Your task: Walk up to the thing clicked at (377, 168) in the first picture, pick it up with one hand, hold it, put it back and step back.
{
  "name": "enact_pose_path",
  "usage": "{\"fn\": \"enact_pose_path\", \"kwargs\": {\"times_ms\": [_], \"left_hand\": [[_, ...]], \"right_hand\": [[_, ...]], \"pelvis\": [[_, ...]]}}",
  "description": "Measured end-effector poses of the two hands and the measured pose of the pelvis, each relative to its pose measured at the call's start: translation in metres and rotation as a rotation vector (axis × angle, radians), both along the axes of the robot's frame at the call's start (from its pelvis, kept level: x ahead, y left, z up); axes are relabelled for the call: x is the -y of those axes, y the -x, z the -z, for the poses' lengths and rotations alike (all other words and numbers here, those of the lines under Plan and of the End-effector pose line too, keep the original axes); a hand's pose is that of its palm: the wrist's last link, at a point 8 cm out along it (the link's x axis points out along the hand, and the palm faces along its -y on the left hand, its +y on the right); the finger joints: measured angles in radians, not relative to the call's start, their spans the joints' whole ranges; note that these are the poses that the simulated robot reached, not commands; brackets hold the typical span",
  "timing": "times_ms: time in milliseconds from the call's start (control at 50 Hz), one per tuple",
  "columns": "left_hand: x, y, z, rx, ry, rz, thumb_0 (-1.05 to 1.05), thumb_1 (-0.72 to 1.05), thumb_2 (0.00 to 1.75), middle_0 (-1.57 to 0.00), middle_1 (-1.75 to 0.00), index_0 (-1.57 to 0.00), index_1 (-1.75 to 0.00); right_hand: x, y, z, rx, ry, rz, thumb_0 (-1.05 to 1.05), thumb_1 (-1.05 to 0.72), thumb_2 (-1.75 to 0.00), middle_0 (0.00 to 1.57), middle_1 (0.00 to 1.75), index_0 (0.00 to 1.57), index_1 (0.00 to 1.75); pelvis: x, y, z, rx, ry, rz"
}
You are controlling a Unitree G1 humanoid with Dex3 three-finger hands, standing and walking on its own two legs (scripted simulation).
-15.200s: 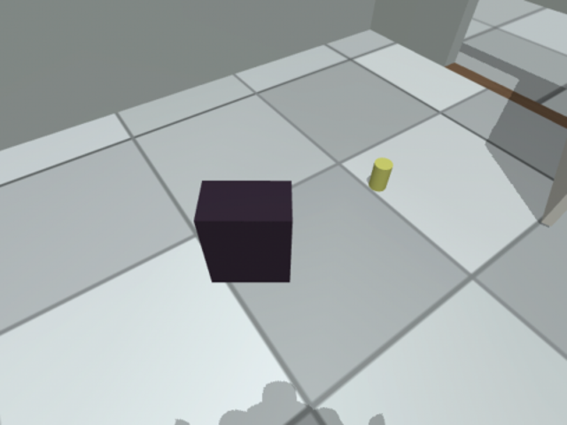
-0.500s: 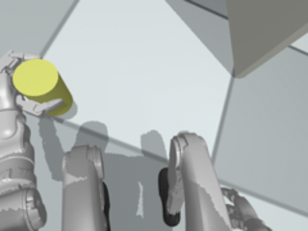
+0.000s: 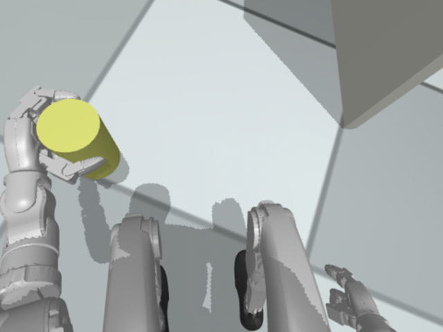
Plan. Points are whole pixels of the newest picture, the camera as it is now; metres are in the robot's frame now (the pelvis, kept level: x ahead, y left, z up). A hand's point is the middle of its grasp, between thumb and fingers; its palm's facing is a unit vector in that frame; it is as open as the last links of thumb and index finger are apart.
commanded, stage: lift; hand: left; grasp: from the side
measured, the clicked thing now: (85, 143) +0.43 +0.21 -0.06
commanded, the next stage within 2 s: hold in 1.70 s
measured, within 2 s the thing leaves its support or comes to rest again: neither
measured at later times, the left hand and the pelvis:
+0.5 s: hand out of the picture +0.40 +0.21 +0.16, palm faces +0.14 -0.99 -0.07, open 11.6 cm; pelvis +0.03 +0.01 +0.15, yaw +1 degrees
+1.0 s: hand out of the picture +0.39 +0.20 +0.26, palm faces +0.12 -0.99 -0.06, open 11.6 cm; pelvis +0.05 +0.01 +0.25, yaw +2 degrees
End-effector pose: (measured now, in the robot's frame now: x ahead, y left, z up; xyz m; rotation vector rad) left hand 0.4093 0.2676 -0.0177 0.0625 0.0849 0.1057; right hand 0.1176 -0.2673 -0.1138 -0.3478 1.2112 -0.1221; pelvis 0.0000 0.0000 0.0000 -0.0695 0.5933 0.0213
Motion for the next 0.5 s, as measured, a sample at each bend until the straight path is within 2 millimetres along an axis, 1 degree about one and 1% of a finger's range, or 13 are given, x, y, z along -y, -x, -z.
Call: {"fn": "enact_pose_path", "kwargs": {"times_ms": [120, 240, 320, 500], "left_hand": [[0.001, 0.011, -0.034, -0.007, 0.008, -0.014, -0.04, -0.61, 1.00, -0.63, -1.02, -0.66, -1.05], [0.004, 0.022, -0.081, -0.002, -0.003, -0.016, -0.04, -0.61, 1.00, -0.63, -1.02, -0.66, -1.05], [0.006, 0.026, -0.111, -0.011, -0.002, -0.029, -0.04, -0.61, 1.00, -0.63, -1.02, -0.66, -1.05], [0.009, 0.040, -0.186, -0.018, 0.003, -0.043, -0.04, -0.61, 1.01, -0.63, -1.02, -0.66, -1.05]], "right_hand": [[-0.005, -0.015, -0.028, 0.050, -0.014, 0.007, 0.01, -0.95, -0.90, 0.20, 0.30, 0.20, 0.30], [-0.011, -0.030, -0.062, 0.097, -0.029, 0.020, 0.01, -0.95, -0.90, 0.20, 0.30, 0.20, 0.30], [-0.017, -0.039, -0.089, 0.130, -0.037, 0.028, 0.01, -0.94, -0.90, 0.20, 0.30, 0.20, 0.30], [-0.028, -0.055, -0.158, 0.194, -0.050, 0.038, 0.01, -0.93, -0.90, 0.20, 0.30, 0.20, 0.30]], "pelvis": [[0.000, -0.004, -0.029, 0.005, -0.004, -0.002], [-0.001, -0.009, -0.063, 0.029, -0.007, -0.005], [-0.002, -0.014, -0.089, 0.051, -0.006, -0.007], [-0.005, -0.030, -0.152, 0.125, -0.006, -0.014]]}}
